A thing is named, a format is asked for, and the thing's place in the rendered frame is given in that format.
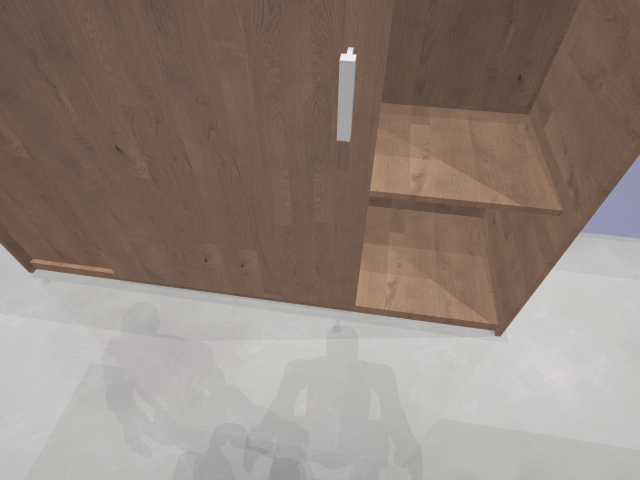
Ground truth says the handle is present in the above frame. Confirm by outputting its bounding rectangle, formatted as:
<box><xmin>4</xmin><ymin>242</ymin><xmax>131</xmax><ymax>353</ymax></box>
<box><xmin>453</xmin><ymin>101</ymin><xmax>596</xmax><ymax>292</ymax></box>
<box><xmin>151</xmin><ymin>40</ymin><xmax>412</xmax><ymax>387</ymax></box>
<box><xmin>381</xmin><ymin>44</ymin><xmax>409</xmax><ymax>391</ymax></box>
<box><xmin>337</xmin><ymin>47</ymin><xmax>357</xmax><ymax>142</ymax></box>

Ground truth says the wardrobe door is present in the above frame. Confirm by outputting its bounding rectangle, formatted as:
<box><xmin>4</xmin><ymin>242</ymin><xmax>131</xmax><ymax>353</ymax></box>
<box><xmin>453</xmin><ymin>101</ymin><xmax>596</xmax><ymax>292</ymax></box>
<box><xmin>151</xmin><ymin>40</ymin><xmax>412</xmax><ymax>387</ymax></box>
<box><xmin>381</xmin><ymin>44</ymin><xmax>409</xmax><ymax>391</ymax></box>
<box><xmin>0</xmin><ymin>111</ymin><xmax>111</xmax><ymax>269</ymax></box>
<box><xmin>0</xmin><ymin>0</ymin><xmax>394</xmax><ymax>310</ymax></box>

